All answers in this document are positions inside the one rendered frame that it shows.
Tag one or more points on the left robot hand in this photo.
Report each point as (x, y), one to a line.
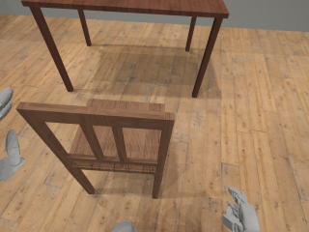
(9, 165)

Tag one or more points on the right robot hand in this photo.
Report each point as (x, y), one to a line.
(243, 217)

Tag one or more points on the chair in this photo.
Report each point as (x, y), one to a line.
(112, 136)

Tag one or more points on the table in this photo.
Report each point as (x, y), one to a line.
(196, 8)

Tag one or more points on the robot left thigh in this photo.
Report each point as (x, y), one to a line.
(124, 227)

